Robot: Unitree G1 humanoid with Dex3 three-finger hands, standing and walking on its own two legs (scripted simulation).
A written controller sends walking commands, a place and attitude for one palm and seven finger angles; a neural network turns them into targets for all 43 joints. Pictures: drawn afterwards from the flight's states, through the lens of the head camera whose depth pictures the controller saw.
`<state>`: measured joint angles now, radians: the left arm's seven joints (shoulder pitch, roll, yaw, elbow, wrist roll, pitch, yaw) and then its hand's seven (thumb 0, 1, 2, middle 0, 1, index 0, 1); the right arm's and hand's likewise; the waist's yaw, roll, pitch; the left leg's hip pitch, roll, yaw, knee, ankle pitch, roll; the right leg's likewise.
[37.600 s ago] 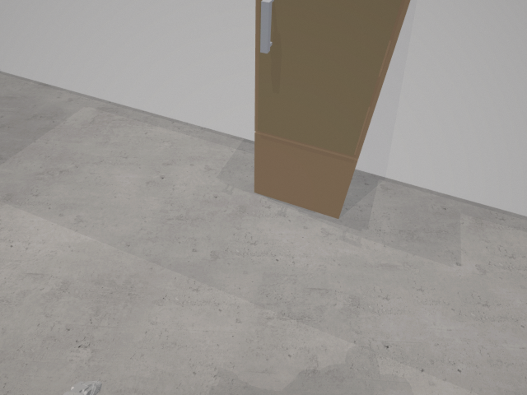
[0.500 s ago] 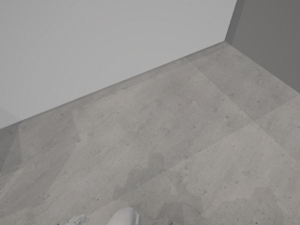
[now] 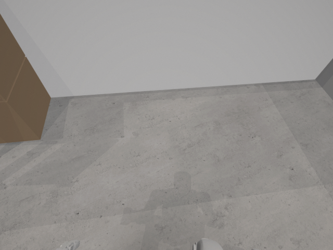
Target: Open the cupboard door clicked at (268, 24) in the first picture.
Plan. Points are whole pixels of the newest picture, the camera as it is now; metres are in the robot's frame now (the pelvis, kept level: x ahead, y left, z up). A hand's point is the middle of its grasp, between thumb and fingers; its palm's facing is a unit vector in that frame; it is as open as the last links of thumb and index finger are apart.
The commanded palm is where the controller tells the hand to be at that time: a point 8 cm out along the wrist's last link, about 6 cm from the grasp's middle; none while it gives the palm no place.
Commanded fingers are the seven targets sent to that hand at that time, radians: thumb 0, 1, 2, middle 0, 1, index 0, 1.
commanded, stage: turn to face it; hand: left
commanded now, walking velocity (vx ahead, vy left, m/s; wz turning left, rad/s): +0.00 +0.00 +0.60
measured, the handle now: out of the picture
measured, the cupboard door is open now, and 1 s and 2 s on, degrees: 42 42 42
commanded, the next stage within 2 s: take the last steps up to it in 1.24 s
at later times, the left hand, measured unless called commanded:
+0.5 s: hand out of the picture +0.01 +0.17 -0.17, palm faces +0.35 -0.90 -0.24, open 7.3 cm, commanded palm none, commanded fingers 0.00 0.90 0.90 -0.20 -0.30 -0.20 -0.30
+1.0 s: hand out of the picture +0.04 +0.20 -0.16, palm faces +0.58 -0.77 -0.28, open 7.4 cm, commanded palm none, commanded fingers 0.00 0.90 0.90 -0.20 -0.30 -0.20 -0.30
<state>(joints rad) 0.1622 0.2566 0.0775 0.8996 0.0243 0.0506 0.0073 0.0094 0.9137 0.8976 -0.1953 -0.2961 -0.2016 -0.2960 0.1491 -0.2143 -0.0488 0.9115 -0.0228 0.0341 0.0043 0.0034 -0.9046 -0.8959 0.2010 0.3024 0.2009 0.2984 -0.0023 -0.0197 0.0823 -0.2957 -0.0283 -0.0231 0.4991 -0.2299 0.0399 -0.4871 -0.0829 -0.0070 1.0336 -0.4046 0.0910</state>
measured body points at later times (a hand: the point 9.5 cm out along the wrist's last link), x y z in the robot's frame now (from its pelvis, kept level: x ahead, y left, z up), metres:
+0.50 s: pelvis +0.02 -0.04 +0.00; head +0.08 -0.01 +0.44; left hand -0.01 +0.22 -0.15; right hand +0.20 -0.25 -0.15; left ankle -0.02 +0.08 -0.71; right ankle +0.01 -0.16 -0.74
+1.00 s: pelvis +0.06 -0.04 -0.01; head +0.11 -0.02 +0.44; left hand +0.01 +0.24 -0.14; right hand +0.26 -0.20 -0.17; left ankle -0.01 +0.07 -0.73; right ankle +0.13 -0.14 -0.74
